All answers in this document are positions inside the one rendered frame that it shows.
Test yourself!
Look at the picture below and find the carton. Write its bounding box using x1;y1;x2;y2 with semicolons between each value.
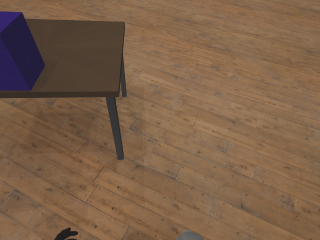
0;11;45;91

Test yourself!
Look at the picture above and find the table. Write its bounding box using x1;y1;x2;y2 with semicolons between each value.
0;18;127;160

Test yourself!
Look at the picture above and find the left robot hand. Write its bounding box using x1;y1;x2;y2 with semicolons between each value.
54;227;78;240

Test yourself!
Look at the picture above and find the robot right shin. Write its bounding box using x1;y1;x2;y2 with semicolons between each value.
182;230;192;234

